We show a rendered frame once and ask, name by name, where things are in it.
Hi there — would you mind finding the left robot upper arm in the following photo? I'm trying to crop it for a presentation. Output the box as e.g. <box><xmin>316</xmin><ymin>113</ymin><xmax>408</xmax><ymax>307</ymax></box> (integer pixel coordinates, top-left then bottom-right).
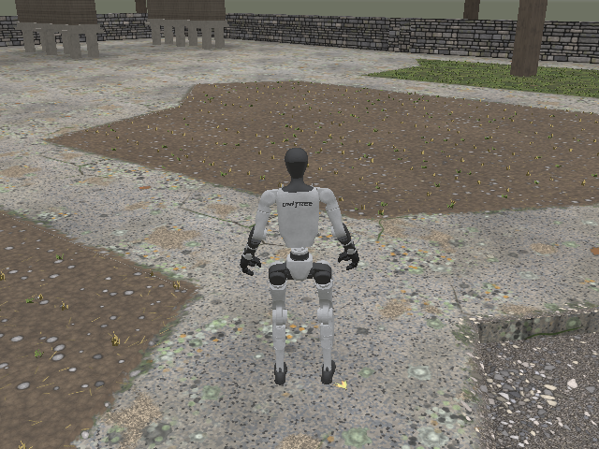
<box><xmin>252</xmin><ymin>189</ymin><xmax>278</xmax><ymax>240</ymax></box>

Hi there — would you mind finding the right robot hand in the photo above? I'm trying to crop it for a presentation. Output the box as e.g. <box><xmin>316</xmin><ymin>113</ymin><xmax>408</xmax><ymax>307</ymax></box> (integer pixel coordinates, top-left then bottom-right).
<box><xmin>338</xmin><ymin>251</ymin><xmax>359</xmax><ymax>270</ymax></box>

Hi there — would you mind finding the right robot upper arm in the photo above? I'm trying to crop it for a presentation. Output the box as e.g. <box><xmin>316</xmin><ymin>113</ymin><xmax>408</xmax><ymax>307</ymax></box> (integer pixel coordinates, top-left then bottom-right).
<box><xmin>316</xmin><ymin>187</ymin><xmax>346</xmax><ymax>238</ymax></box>

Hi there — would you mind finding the humanoid robot torso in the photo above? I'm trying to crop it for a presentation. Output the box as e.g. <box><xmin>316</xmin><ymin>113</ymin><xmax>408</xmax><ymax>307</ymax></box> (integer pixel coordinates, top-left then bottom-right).
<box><xmin>276</xmin><ymin>184</ymin><xmax>320</xmax><ymax>281</ymax></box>

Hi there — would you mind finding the robot left thigh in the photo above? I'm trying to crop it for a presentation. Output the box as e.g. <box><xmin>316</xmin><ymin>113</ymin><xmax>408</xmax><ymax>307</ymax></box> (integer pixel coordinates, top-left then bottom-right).
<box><xmin>269</xmin><ymin>261</ymin><xmax>287</xmax><ymax>326</ymax></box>

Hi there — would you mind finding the right robot forearm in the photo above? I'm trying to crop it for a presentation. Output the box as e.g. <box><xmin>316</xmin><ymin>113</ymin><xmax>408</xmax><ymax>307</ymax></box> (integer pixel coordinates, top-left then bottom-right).
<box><xmin>338</xmin><ymin>223</ymin><xmax>357</xmax><ymax>254</ymax></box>

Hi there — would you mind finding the left robot hand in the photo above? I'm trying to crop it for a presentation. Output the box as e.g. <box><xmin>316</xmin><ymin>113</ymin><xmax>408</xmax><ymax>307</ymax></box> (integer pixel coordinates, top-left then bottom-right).
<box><xmin>240</xmin><ymin>256</ymin><xmax>261</xmax><ymax>276</ymax></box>

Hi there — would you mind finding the left robot forearm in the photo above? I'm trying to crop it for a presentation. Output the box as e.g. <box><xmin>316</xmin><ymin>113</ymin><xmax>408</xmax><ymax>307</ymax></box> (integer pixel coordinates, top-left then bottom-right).
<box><xmin>242</xmin><ymin>226</ymin><xmax>261</xmax><ymax>260</ymax></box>

